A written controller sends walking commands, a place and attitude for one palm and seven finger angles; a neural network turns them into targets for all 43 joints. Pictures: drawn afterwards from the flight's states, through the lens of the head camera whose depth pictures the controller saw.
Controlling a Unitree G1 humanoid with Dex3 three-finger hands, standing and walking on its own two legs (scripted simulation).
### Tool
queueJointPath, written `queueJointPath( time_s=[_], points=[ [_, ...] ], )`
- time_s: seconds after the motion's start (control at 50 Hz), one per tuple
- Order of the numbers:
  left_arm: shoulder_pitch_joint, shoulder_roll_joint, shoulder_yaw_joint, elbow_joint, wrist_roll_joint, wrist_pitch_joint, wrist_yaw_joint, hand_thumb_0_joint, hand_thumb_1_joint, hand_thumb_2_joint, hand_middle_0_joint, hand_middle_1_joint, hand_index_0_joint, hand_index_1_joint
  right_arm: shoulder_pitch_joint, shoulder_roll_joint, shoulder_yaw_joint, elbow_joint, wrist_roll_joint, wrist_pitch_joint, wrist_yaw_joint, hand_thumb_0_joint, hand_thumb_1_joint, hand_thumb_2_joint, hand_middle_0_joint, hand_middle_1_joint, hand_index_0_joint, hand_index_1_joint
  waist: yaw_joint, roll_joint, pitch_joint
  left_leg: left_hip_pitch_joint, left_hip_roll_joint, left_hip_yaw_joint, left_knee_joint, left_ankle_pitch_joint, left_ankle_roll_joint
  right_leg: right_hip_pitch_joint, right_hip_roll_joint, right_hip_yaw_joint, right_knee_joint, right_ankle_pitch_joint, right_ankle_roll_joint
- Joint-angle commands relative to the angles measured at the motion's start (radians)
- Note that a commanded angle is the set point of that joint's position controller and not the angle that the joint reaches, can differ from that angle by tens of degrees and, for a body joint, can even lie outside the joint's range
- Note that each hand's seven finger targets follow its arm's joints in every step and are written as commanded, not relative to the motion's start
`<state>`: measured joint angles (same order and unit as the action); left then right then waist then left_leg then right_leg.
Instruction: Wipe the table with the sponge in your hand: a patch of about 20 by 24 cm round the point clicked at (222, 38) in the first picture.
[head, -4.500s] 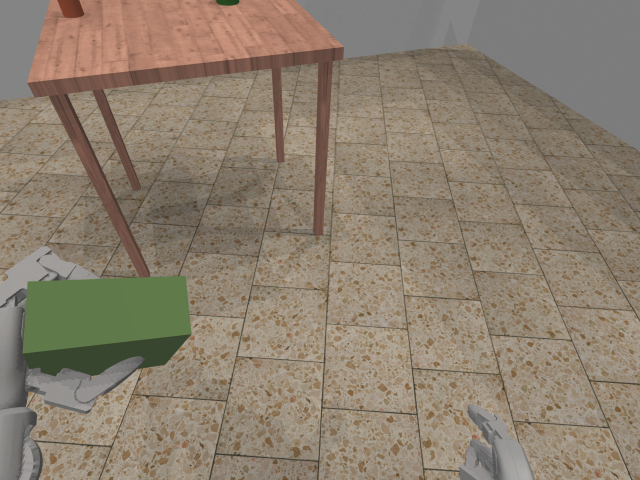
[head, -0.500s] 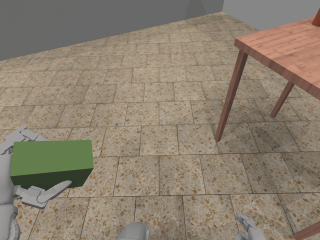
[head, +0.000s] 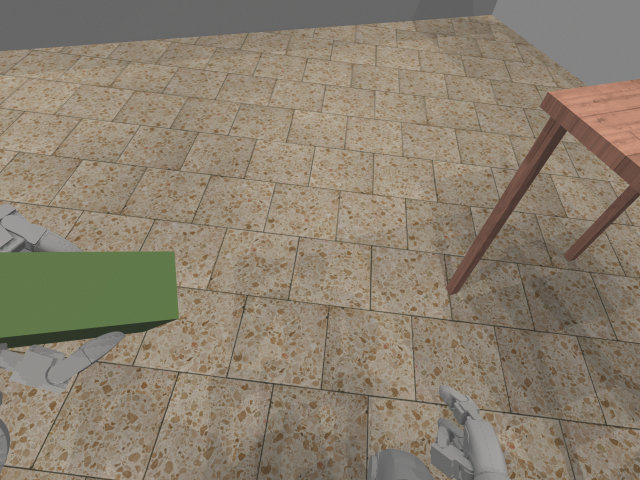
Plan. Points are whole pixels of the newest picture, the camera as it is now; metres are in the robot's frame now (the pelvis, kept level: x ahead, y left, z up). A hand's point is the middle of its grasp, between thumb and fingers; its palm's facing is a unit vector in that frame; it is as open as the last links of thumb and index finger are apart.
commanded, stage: walk to a spot facing it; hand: left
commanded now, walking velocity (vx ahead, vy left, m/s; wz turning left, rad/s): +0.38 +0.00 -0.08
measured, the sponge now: (109, 300) +0.24 +0.21 +0.16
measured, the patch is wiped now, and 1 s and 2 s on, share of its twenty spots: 0.00 0.00 0.00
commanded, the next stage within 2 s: turn to face it in 0.62 s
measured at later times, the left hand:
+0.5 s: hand (190, 210) +0.34 +0.16 +0.17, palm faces +0.32 -0.82 -0.48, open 9.9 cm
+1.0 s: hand (163, 124) +0.43 +0.21 +0.21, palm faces +0.46 -0.77 -0.45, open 9.9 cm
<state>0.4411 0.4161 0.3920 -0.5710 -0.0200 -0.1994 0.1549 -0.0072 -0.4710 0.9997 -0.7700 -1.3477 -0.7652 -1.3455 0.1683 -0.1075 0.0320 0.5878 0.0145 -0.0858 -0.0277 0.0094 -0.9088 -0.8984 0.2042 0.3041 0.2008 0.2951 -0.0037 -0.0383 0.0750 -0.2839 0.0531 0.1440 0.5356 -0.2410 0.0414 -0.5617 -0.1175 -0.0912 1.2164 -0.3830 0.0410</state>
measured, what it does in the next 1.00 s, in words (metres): walks ahead: right foot, then left foot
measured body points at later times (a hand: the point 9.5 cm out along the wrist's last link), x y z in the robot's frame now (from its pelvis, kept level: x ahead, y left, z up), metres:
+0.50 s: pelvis +0.12 -0.06 +0.00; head +0.16 -0.07 +0.45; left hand +0.32 +0.21 +0.20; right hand +0.29 -0.32 -0.09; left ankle +0.14 +0.08 -0.63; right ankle +0.10 -0.13 -0.74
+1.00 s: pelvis +0.23 -0.03 +0.00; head +0.28 -0.02 +0.45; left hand +0.40 +0.25 +0.23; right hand +0.46 -0.18 -0.08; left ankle +0.29 +0.08 -0.74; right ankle +0.27 -0.16 -0.68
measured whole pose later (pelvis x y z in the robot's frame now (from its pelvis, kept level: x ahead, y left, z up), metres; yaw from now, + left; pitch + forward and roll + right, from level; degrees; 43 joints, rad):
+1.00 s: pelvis +0.23 -0.03 +0.00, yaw +3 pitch -1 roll -1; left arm 0.46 0.41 0.41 -0.66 -0.03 -0.25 0.14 -0.01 -0.47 1.00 -0.77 -1.35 -0.76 -1.35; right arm 0.11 -0.10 0.06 0.55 0.00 -0.11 -0.01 0.01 -0.91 -0.90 0.21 0.30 0.20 0.30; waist 0.06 0.00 0.11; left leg -0.33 0.11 0.20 0.54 -0.19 0.03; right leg -0.49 -0.08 -0.10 0.95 -0.37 0.05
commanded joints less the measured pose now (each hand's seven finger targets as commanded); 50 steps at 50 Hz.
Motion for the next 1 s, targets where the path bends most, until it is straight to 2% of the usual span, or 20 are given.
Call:
queueJointPath(
  time_s=[0.0, 0.16, 0.22, 0.24, 0.26, 0.28, 0.3, 0.32, 0.38, 0.44, 0.6, 0.66, 0.68, 0.7, 0.72, 0.74, 0.76, 0.8, 0.88, 0.98],
  points=[
    [-0.016, 0.088, 0.066, -0.296, -0.01, -0.094, 0.008, 0.0, 0.1, 1.3, -1.2, -1.6, -1.2, -1.6, -0.044, -0.186, -0.077, -0.12, -0.006, -0.083, -0.012, 0.0, -0.9, -0.9, 0.2, 0.3, 0.2, 0.3, 0.006, 0.286, -0.144, 0.056, 0.227, -0.174, -0.339, -0.058, 0.103, 0.023, -0.014, -0.022, -0.184, 0.109, 0.01],
    [-0.114, 0.072, 0.03, -0.052, 0.003, -0.058, 0.001, 0.0, 0.1, 1.3, -1.2, -1.6, -1.2, -1.6, -0.036, -0.193, -0.073, -0.088, -0.019, -0.078, -0.054, 0.0, -0.9, -0.9, 0.2, 0.3, 0.2, 0.3, 0.011, 0.216, -0.123, 0.153, 0.257, -0.127, -0.277, 0.006, 0.097, 0.133, 0.061, -0.096, -0.534, 0.019, 0.006],
    [-0.15, 0.085, 0.021, -0.071, 0.007, -0.043, 0.008, 0.0, 0.1, 1.3, -1.2, -1.6, -1.2, -1.6, -0.055, -0.183, -0.06, -0.1, -0.014, -0.063, -0.054, 0.0, -0.9, -0.9, 0.2, 0.3, 0.2, 0.3, 0.021, 0.184, -0.173, 0.121, 0.2, -0.087, -0.041, 0.075, 0.062, 0.36, 0.107, -0.132, -0.778, 0.095, -0.014],
    [-0.158, 0.096, 0.022, -0.085, 0.012, -0.037, 0.01, 0.0, 0.1, 1.3, -1.2, -1.6, -1.2, -1.6, -0.062, -0.174, -0.058, -0.099, -0.008, -0.054, -0.048, 0.0, -0.9, -0.9, 0.2, 0.3, 0.2, 0.3, 0.024, 0.086, -0.21, 0.024, 0.159, -0.051, 0.15, 0.069, 0.045, 0.494, 0.044, -0.045, -0.819, 0.127, -0.047],
    [-0.165, 0.139, 0.044, -0.107, 0.019, -0.032, 0.015, 0.0, 0.1, 1.3, -1.2, -1.6, -1.2, -1.6, -0.059, -0.151, -0.058, -0.106, -0.002, -0.044, -0.044, 0.0, -0.9, -0.9, 0.2, 0.3, 0.2, 0.3, 0.022, -0.156, -0.252, -0.184, 0.064, 0.014, 0.446, -0.068, 0.006, 0.643, -0.165, 0.251, -0.868, 0.183, -0.132],
    [-0.136, 0.167, 0.07, -0.102, 0.011, -0.026, 0.019, 0.0, 0.1, 1.3, -1.2, -1.6, -1.2, -1.6, -0.083, -0.162, -0.054, -0.122, -0.005, -0.045, -0.044, 0.0, -0.9, -0.9, 0.2, 0.3, 0.2, 0.3, 0.03, -0.254, -0.223, -0.422, -0.045, -0.055, 0.66, -0.332, -0.032, 0.711, -0.316, 0.534, -0.912, 0.314, -0.217],
    [-0.155, 0.178, 0.093, -0.166, -0.005, -0.04, 0.025, 0.0, 0.1, 1.3, -1.2, -1.6, -1.2, -1.6, -0.101, -0.173, -0.054, -0.123, -0.013, -0.045, -0.042, 0.0, -0.9, -0.9, 0.2, 0.3, 0.2, 0.3, 0.03, -0.147, -0.188, -0.482, -0.009, -0.14, 0.769, -0.308, -0.049, 0.689, -0.368, 0.536, -0.928, 0.343, -0.244],
    [-0.117, 0.159, 0.088, -0.146, -0.019, -0.051, 0.019, 0.0, 0.1, 1.3, -1.2, -1.6, -1.2, -1.6, -0.066, -0.194, -0.08, -0.102, -0.006, -0.048, -0.033, 0.0, -0.9, -0.9, 0.2, 0.3, 0.2, 0.3, 0.012, -0.106, -0.19, -0.452, 0.028, -0.183, 0.805, -0.214, -0.059, 0.624, -0.333, 0.486, -0.941, 0.23, -0.224],
    [0.022, 0.196, 0.161, -0.206, -0.02, -0.077, 0.018, 0.0, 0.1, 1.3, -1.2, -1.6, -1.2, -1.6, -0.107, -0.184, -0.074, -0.099, -0.005, -0.005, -0.026, 0.0, -0.9, -0.9, 0.2, 0.3, 0.2, 0.3, 0.008, 0.036, -0.127, -0.486, 0.055, -0.155, 0.826, -0.109, -0.084, 0.542, -0.269, 0.237, -0.925, 0.354, -0.199],
    [0.032, 0.177, 0.167, -0.209, -0.023, -0.09, 0.022, 0.0, 0.1, 1.3, -1.2, -1.6, -1.2, -1.6, -0.084, -0.181, -0.076, -0.114, -0.011, 0.015, -0.025, 0.0, -0.9, -0.9, 0.2, 0.3, 0.2, 0.3, -0.01, 0.024, -0.109, -0.476, 0.074, -0.115, 0.695, -0.042, -0.088, 0.511, -0.237, 0.069, -0.93, 0.462, -0.186],
    [0.09, 0.126, 0.14, -0.146, -0.03, -0.071, 0.041, 0.0, 0.1, 1.3, -1.2, -1.6, -1.2, -1.6, -0.029, -0.171, -0.094, -0.167, -0.003, 0.0, -0.032, 0.0, -0.9, -0.9, 0.2, 0.3, 0.2, 0.3, 0.035, -0.148, -0.126, -0.233, 0.016, 0.075, 0.155, -0.018, -0.052, 0.572, -0.224, -0.048, -0.812, 0.737, -0.154],
    [0.012, 0.138, 0.118, -0.187, -0.021, -0.071, 0.05, 0.0, 0.1, 1.3, -1.2, -1.6, -1.2, -1.6, 0.002, -0.178, -0.103, -0.159, -0.008, -0.004, -0.043, 0.0, -0.9, -0.9, 0.2, 0.3, 0.2, 0.3, -0.007, -0.116, -0.207, 0.03, -0.073, 0.141, -0.006, 0.078, -0.037, 0.506, -0.194, -0.124, -0.555, 0.8, -0.101],
    [-0.002, 0.129, 0.096, -0.2, -0.018, -0.076, 0.048, 0.0, 0.1, 1.3, -1.2, -1.6, -1.2, -1.6, 0.0, -0.186, -0.105, -0.163, -0.011, -0.007, -0.051, 0.0, -0.9, -0.9, 0.2, 0.3, 0.2, 0.3, -0.028, -0.013, -0.245, 0.185, -0.06, 0.106, -0.051, 0.146, -0.02, 0.417, -0.166, -0.153, -0.379, 0.717, -0.063],
    [-0.036, 0.141, 0.102, -0.269, -0.015, -0.096, 0.048, 0.0, 0.1, 1.3, -1.2, -1.6, -1.2, -1.6, -0.011, -0.199, -0.107, -0.171, -0.016, -0.01, -0.05, 0.0, -0.9, -0.9, 0.2, 0.3, 0.2, 0.3, -0.024, 0.164, -0.311, 0.359, 0.081, -0.134, -0.079, 0.31, 0.063, 0.269, -0.069, -0.145, -0.141, 0.347, -0.024],
    [-0.041, 0.156, 0.12, -0.285, -0.021, -0.107, 0.05, 0.0, 0.1, 1.3, -1.2, -1.6, -1.2, -1.6, -0.016, -0.209, -0.098, -0.172, -0.016, -0.017, -0.044, 0.0, -0.9, -0.9, 0.2, 0.3, 0.2, 0.3, -0.001, 0.356, -0.341, 0.466, 0.369, -0.543, -0.099, 0.681, 0.22, 0.042, 0.056, -0.04, 0.069, -0.24, -0.004],
    [-0.102, 0.205, 0.121, -0.266, 0.004, -0.107, 0.05, 0.0, 0.1, 1.3, -1.2, -1.6, -1.2, -1.6, -0.013, -0.2, -0.078, -0.164, -0.018, -0.018, -0.03, 0.0, -0.9, -0.9, 0.2, 0.3, 0.2, 0.3, -0.01, 0.232, -0.292, 0.372, 0.408, -0.599, -0.133, 0.639, 0.246, 0.009, 0.069, 0.082, 0.157, -0.269, -0.03],
    [-0.122, 0.205, 0.115, -0.202, -0.001, -0.101, 0.033, 0.0, 0.1, 1.3, -1.2, -1.6, -1.2, -1.6, -0.029, -0.215, -0.076, -0.142, -0.015, -0.016, -0.026, 0.0, -0.9, -0.9, 0.2, 0.3, 0.2, 0.3, -0.011, 0.143, -0.245, 0.254, 0.39, -0.503, -0.174, 0.475, 0.212, 0.011, 0.031, 0.119, 0.143, -0.201, -0.029],
    [-0.117, 0.239, 0.171, -0.306, -0.008, -0.105, 0.028, 0.0, 0.1, 1.3, -1.2, -1.6, -1.2, -1.6, -0.05, -0.213, -0.089, -0.132, -0.011, -0.022, -0.028, 0.0, -0.9, -0.9, 0.2, 0.3, 0.2, 0.3, 0.004, 0.206, -0.22, 0.158, 0.362, -0.391, -0.188, 0.347, 0.188, 0.009, 0.005, 0.117, 0.1, -0.138, -0.013],
    [-0.01, 0.171, 0.157, -0.369, -0.02, -0.109, 0.015, 0.0, 0.1, 1.3, -1.2, -1.6, -1.2, -1.6, -0.054, -0.193, -0.073, -0.132, -0.014, -0.053, -0.004, 0.0, -0.9, -0.9, 0.2, 0.3, 0.2, 0.3, 0.025, 0.304, -0.226, 0.071, 0.286, -0.106, -0.225, 0.256, 0.092, 0.108, 0.016, 0.034, -0.153, 0.011, -0.005],
    [-0.022, 0.065, 0.094, -0.133, -0.024, -0.077, 0.001, 0.0, 0.1, 1.3, -1.2, -1.6, -1.2, -1.6, -0.021, -0.201, -0.082, -0.137, -0.01, -0.07, 0.001, 0.0, -0.9, -0.9, 0.2, 0.3, 0.2, 0.3, 0.002, 0.241, -0.185, 0.081, 0.34, -0.049, -0.221, 0.259, 0.052, 0.151, 0.057, -0.036, -0.374, 0.024, 0.022]
  ],
)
